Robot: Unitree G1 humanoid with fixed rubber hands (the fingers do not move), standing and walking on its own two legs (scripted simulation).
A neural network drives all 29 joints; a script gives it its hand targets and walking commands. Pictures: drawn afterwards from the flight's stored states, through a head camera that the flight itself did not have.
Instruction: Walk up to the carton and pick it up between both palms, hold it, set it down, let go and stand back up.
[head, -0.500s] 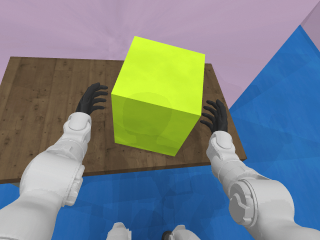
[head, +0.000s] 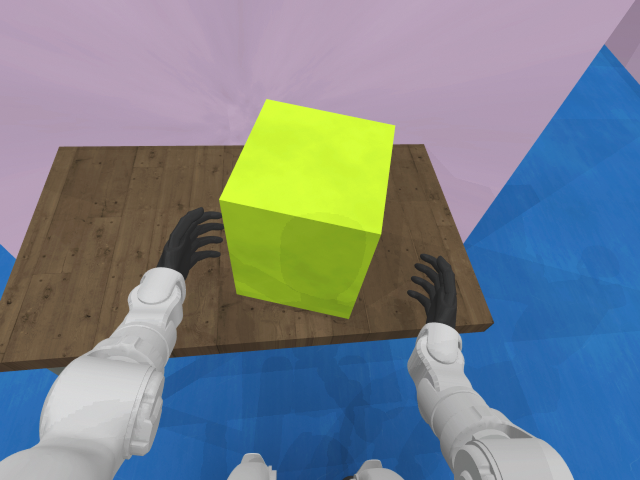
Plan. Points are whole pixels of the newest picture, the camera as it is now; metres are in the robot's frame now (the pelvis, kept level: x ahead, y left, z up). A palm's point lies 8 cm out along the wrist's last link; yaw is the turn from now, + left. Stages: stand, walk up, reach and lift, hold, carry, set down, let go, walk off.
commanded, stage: set down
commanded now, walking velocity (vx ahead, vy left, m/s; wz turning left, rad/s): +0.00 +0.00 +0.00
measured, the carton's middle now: (310, 215) +0.52 +0.02 -0.03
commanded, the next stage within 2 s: none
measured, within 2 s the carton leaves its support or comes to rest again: neither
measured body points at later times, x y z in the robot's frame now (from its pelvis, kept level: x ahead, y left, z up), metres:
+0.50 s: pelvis +0.02 +0.03 +0.03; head +0.06 +0.07 +0.48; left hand +0.33 +0.26 +0.01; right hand +0.28 -0.11 -0.01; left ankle +0.06 +0.10 -0.68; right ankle +0.05 -0.14 -0.68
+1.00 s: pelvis +0.03 +0.00 +0.04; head +0.05 +0.05 +0.49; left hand +0.26 +0.28 +0.00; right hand +0.25 -0.15 +0.00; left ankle +0.06 +0.10 -0.68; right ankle +0.05 -0.14 -0.68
